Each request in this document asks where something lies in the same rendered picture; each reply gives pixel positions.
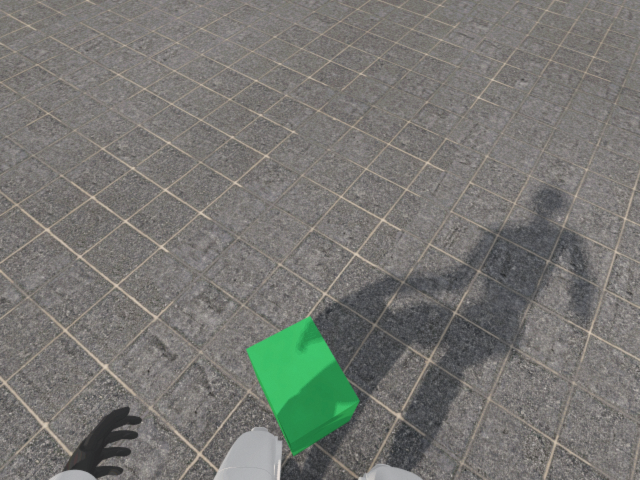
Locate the carton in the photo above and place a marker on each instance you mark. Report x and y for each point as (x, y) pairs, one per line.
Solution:
(305, 387)

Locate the left robot thigh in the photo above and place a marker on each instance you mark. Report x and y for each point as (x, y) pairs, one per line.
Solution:
(255, 455)

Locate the robot left hand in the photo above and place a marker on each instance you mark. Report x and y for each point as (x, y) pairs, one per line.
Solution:
(91, 451)

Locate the right robot shin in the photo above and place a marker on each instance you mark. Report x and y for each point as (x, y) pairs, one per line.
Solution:
(378, 465)

